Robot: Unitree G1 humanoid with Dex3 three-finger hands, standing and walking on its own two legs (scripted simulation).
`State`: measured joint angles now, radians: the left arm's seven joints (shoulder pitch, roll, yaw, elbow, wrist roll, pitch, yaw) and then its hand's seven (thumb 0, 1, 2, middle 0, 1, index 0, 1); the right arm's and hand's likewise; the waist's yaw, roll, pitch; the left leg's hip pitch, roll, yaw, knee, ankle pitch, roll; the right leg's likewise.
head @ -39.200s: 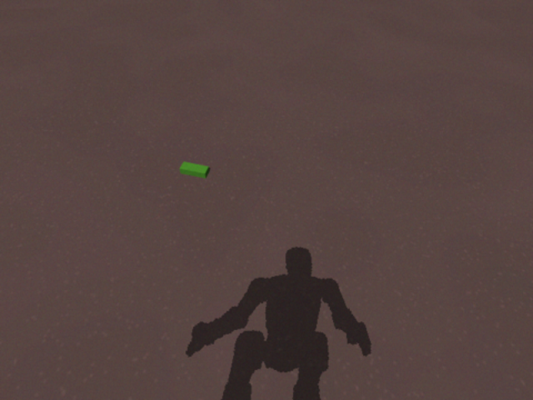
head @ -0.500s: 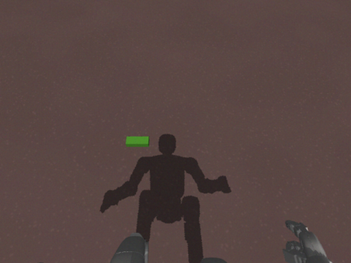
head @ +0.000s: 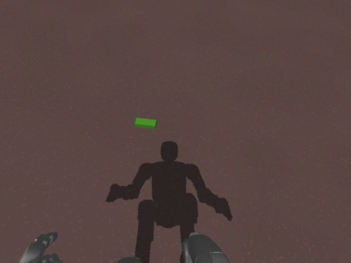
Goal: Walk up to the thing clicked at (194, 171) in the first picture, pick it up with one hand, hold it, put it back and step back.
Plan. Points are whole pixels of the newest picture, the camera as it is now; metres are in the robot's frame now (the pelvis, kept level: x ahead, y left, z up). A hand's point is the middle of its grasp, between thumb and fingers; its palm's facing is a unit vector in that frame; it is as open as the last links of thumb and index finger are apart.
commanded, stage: step back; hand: left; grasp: from above
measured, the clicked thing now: (145, 123) +1.02 +0.12 -0.74
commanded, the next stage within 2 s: stand in 1.36 s
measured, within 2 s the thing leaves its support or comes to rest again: neither
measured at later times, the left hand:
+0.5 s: hand out of the picture -0.08 +0.26 -0.13, palm faces -0.02 -0.89 -0.45, open 7.3 cm
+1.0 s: hand out of the picture +0.00 +0.22 -0.13, palm faces -0.02 -0.92 -0.39, open 7.3 cm
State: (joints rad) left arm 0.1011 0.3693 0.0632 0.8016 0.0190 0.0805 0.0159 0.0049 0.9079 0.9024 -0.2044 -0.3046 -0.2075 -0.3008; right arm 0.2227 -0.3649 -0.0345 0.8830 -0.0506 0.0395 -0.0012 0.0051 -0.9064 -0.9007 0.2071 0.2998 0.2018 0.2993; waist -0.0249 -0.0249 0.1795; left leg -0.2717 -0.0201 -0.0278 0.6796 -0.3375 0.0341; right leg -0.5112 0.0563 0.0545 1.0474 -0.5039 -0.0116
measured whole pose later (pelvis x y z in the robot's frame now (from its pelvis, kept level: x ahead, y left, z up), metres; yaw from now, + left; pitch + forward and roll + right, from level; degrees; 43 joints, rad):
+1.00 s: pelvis -0.10 -0.04 +0.00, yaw -1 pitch -3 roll +0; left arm 0.16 0.35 0.05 0.97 0.03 -0.05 0.00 0.01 0.91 0.90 -0.20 -0.30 -0.21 -0.30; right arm 0.24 -0.39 -0.05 0.98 -0.02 0.02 0.00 0.01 -0.91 -0.90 0.20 0.30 0.20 0.30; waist 0.01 0.04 0.08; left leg -0.30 -0.01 -0.09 0.86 -0.53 0.00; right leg -0.31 -0.01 -0.05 0.62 -0.27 -0.03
